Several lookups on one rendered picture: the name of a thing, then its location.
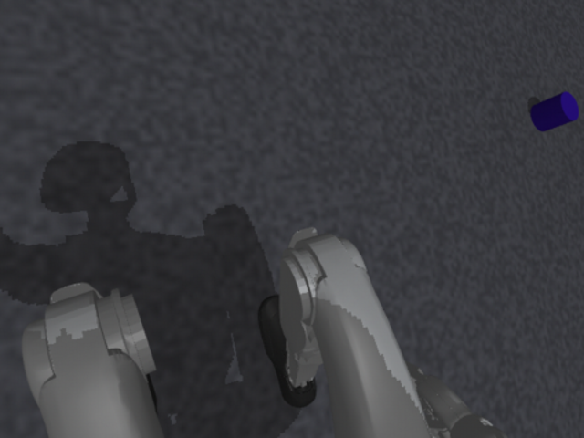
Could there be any right robot hand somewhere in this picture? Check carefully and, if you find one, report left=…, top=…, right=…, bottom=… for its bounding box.
left=405, top=361, right=473, bottom=438

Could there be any right robot foot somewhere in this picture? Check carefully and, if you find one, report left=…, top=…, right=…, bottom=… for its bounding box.
left=258, top=295, right=317, bottom=408

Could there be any right robot arm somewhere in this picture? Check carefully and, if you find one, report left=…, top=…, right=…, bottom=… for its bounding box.
left=450, top=414, right=508, bottom=438

